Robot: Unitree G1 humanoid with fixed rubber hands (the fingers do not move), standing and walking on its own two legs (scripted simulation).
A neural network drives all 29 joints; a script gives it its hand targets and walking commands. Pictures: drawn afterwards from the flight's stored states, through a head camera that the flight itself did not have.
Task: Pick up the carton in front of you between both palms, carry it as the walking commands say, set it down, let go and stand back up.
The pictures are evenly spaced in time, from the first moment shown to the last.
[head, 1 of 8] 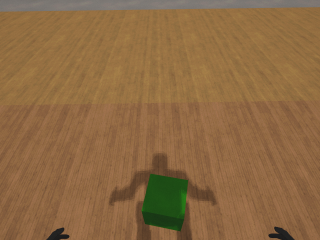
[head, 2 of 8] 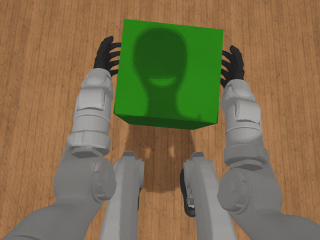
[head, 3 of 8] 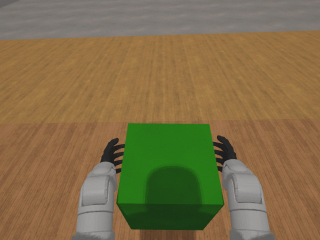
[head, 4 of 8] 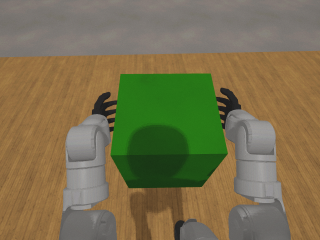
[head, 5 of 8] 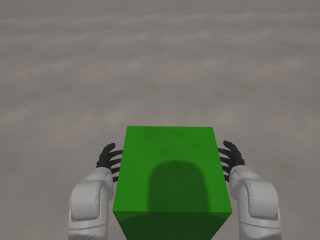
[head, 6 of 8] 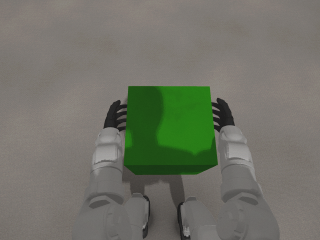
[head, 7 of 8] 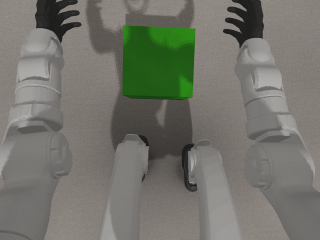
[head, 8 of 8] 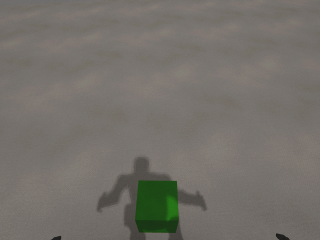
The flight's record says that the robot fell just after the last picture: no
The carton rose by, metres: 0.68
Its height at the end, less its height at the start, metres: -0.22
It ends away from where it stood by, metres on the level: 5.05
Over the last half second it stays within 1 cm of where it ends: yes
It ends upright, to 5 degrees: yes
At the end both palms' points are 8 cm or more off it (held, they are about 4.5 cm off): yes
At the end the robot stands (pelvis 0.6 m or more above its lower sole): yes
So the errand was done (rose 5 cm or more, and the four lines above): yes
